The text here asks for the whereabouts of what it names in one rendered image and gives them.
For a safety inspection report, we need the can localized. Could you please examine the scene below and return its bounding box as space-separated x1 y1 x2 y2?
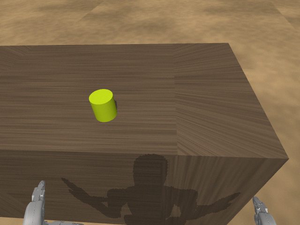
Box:
89 89 117 122

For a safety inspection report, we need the left robot hand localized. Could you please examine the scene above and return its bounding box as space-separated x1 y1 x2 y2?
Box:
22 180 84 225

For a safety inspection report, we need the right robot hand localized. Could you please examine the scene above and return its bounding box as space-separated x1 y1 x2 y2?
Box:
253 196 277 225

